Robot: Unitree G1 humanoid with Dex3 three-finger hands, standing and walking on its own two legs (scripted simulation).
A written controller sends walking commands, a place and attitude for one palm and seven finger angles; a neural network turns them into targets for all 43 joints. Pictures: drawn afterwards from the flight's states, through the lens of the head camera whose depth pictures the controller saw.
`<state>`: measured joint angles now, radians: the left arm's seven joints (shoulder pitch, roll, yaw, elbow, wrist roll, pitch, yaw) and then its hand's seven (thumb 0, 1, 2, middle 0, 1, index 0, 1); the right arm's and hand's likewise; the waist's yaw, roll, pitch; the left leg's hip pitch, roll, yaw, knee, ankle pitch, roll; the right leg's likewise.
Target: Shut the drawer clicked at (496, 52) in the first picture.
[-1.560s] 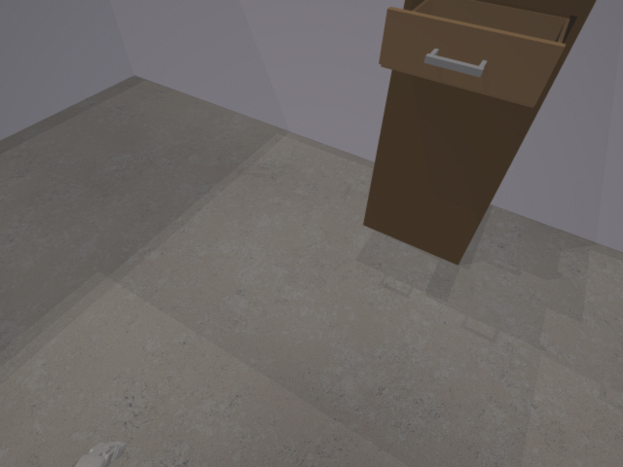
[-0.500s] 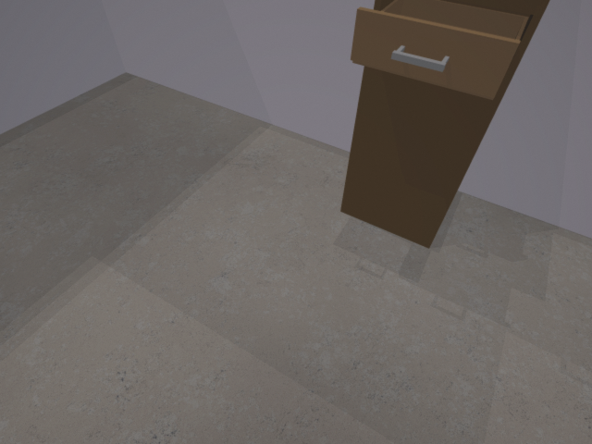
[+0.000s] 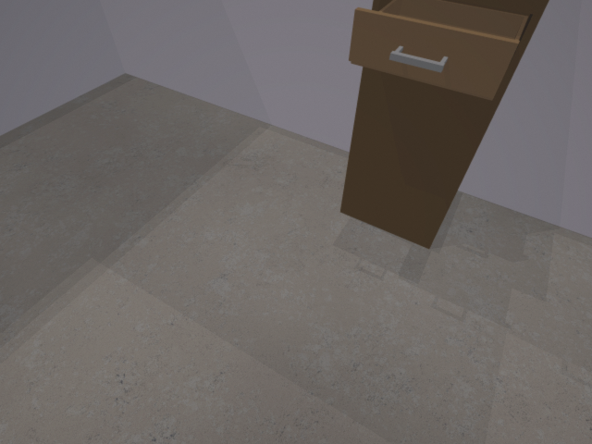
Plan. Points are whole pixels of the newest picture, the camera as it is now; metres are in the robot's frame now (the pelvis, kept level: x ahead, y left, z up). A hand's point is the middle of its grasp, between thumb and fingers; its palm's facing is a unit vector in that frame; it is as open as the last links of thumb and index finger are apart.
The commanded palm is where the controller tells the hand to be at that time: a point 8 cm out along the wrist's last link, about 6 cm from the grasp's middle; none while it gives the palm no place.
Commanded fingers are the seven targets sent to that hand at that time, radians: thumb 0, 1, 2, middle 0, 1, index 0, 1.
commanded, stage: walk to a spot facing it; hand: left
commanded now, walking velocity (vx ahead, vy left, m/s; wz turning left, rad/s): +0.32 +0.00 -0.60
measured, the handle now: (418, 58) +0.94 -0.24 +0.10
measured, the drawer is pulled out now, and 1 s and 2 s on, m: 0.20 0.20 0.20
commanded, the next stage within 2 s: turn to face it in 0.54 s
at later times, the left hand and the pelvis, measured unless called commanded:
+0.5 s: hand out of the picture +0.12 +0.13 -0.17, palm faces -0.14 -0.96 -0.22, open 7.4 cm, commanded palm none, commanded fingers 0.00 0.90 0.90 -0.20 -0.30 -0.20 -0.30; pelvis +0.10 -0.06 -0.01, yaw -12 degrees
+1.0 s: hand (244, 339) +0.34 +0.12 -0.20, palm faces -0.28 -0.95 -0.16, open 7.4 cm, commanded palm none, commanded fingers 0.00 0.90 0.90 -0.20 -0.30 -0.20 -0.30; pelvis +0.28 -0.04 -0.02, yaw -21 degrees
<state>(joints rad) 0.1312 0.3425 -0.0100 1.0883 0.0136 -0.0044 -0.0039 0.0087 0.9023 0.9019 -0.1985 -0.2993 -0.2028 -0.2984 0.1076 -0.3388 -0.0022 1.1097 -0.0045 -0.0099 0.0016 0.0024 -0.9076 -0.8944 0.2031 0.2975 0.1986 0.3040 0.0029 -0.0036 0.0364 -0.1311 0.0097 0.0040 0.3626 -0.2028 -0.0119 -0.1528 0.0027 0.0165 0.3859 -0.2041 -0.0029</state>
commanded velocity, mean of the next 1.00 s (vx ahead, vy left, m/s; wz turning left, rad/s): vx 0.18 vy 0.00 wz -0.33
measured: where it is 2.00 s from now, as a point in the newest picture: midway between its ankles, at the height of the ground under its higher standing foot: (351, 389)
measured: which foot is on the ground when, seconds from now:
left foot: down 0.00-0.34, up 0.36-0.82, down 0.84-1.00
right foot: down 0.00-0.86, up 0.88-1.00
